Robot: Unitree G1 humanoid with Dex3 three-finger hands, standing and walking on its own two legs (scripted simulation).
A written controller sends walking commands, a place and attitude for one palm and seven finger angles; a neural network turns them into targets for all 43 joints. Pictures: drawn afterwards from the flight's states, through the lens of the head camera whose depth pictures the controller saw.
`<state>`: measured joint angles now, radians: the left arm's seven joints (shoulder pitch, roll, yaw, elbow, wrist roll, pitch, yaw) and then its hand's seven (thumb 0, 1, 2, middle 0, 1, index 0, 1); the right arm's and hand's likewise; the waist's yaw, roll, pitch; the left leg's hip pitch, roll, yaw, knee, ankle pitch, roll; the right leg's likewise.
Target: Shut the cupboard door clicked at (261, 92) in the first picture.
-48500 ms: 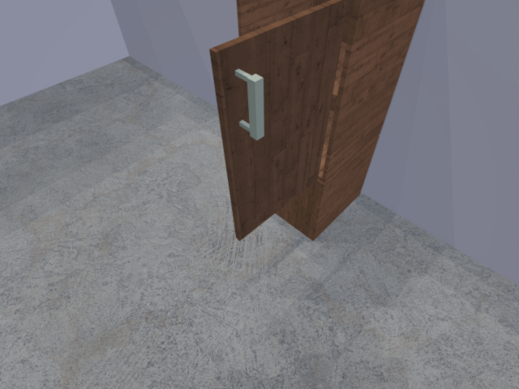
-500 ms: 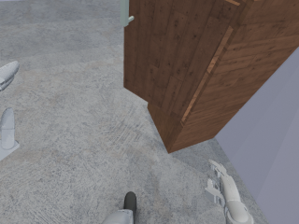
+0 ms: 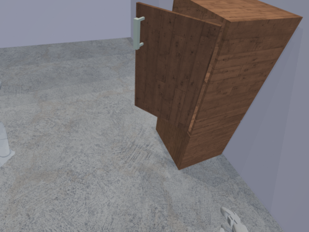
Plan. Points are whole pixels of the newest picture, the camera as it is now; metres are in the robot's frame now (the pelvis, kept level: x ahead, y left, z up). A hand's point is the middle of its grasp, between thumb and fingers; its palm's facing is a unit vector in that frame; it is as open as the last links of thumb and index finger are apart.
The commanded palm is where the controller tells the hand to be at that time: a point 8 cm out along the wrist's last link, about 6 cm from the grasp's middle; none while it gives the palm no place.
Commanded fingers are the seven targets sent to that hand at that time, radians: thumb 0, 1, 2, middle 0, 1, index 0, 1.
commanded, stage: stop stepping back and stand still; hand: left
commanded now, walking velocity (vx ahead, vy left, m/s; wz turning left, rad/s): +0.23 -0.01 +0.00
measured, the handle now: (139, 33) +0.89 +0.11 +0.14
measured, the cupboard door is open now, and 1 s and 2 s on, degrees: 34 34 34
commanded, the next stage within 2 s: let the arm hang, fingers relaxed in 0.98 s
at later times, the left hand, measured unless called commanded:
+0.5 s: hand out of the picture +0.19 +0.30 +0.21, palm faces +0.45 -0.76 -0.48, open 7.4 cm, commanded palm +0.13 +0.34 +0.19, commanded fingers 0.00 0.90 0.90 -0.20 -0.30 -0.20 -0.30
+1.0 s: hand (13, 147) +0.22 +0.28 +0.18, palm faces +0.41 -0.76 -0.51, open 7.4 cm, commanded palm +0.16 +0.31 +0.19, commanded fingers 0.00 0.90 0.90 -0.20 -0.30 -0.20 -0.30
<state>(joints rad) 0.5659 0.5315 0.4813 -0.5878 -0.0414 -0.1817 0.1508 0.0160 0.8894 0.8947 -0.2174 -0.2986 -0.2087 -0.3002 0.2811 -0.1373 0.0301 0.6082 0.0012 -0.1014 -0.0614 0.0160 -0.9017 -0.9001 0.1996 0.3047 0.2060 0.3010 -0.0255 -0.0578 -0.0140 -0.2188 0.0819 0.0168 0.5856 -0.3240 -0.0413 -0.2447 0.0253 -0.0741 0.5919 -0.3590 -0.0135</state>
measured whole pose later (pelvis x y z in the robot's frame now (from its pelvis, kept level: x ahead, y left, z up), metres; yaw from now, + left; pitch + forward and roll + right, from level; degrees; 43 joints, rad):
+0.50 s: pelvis +0.00 +0.04 +0.01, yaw +1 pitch -2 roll -2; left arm 0.54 0.51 0.51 -0.62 -0.05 -0.21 0.15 0.01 0.89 0.90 -0.22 -0.30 -0.21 -0.30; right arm 0.23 -0.13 0.02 0.61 -0.01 -0.10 -0.03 0.02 -0.90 -0.90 0.20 0.30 0.21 0.30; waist -0.01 -0.04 0.04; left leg -0.27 0.07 0.05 0.52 -0.21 0.00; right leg -0.35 0.03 -0.05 0.77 -0.35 0.02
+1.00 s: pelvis +0.02 +0.01 +0.01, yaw -1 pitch +0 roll -1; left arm 0.56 0.45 0.45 -0.46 -0.06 -0.18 0.15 0.01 0.89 0.89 -0.22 -0.30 -0.21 -0.30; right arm 0.19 -0.23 -0.02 0.60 0.03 -0.03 -0.07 0.02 -0.90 -0.90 0.20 0.30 0.20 0.30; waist -0.02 0.02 0.00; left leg -0.25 0.04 0.02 0.55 -0.29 -0.01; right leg -0.21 0.06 -0.06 0.48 -0.27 -0.06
